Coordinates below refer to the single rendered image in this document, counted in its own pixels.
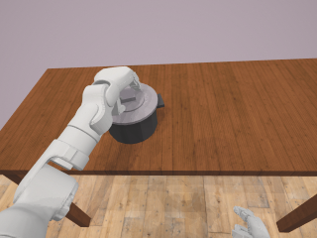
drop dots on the robot left forearm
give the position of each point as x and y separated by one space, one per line
74 145

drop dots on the lid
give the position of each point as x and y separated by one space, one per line
140 109

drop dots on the pot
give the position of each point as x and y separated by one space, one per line
138 132

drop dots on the right robot hand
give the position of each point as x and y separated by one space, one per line
255 225

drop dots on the knob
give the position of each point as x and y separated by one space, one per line
128 95

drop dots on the robot left upper arm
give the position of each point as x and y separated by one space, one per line
47 197

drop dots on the table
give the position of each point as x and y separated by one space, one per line
245 118

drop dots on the left robot hand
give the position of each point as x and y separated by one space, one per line
122 76

